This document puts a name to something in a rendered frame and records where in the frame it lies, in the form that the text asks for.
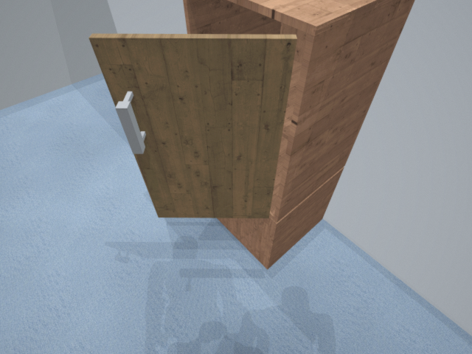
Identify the cupboard door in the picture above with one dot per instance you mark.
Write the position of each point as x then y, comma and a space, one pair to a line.
213, 109

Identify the handle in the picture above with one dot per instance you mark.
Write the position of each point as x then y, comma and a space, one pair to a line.
130, 126

